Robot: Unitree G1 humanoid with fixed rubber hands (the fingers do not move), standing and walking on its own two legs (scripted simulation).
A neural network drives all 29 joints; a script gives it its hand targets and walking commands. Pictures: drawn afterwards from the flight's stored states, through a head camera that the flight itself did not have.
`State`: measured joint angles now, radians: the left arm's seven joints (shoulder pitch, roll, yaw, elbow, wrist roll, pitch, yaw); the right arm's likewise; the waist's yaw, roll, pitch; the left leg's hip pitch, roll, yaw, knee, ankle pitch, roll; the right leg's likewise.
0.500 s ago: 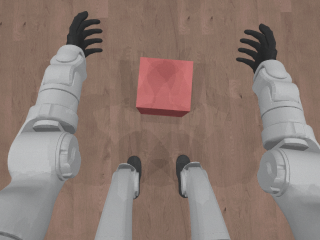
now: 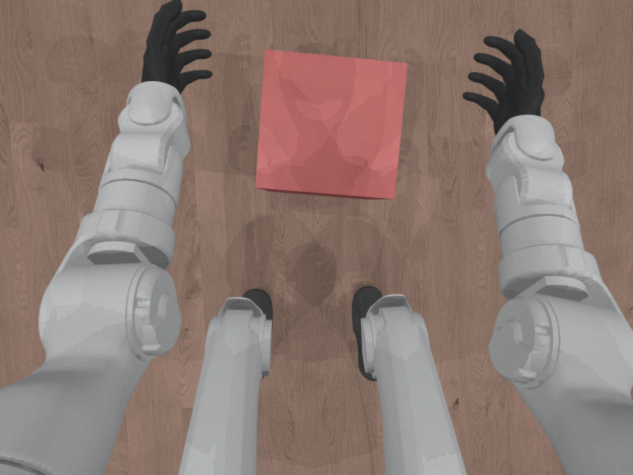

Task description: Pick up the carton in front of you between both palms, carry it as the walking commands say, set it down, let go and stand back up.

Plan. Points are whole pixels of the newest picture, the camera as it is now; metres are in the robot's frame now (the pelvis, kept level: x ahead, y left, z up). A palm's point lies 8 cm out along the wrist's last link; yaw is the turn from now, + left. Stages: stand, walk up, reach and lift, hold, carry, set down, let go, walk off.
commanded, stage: reach and lift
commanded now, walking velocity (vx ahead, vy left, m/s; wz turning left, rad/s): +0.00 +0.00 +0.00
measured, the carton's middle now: (326, 139) +0.51 -0.02 -0.44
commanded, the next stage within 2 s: none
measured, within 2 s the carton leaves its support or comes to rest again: leaves its support in 1.40 s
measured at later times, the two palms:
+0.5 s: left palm (212, 122) +0.52 +0.16 -0.35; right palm (442, 141) +0.49 -0.20 -0.35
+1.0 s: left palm (226, 122) +0.52 +0.14 -0.36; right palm (428, 141) +0.49 -0.19 -0.36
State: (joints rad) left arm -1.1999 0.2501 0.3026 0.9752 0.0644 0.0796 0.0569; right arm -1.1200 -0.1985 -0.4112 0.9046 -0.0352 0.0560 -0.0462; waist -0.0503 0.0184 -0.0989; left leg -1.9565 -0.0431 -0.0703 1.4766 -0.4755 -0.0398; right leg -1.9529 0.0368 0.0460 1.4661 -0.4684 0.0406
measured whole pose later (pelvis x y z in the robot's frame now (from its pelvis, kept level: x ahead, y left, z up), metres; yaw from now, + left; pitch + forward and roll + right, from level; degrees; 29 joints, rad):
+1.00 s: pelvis -0.05 +0.00 -0.19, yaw -1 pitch +38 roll -1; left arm -1.56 0.38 0.00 1.19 -0.21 0.07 0.10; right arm -1.49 -0.31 -0.15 1.14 0.21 0.05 -0.12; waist -0.05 0.00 0.38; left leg -2.27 -0.05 -0.05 2.19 -0.58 -0.04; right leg -2.26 0.03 0.03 2.17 -0.57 0.05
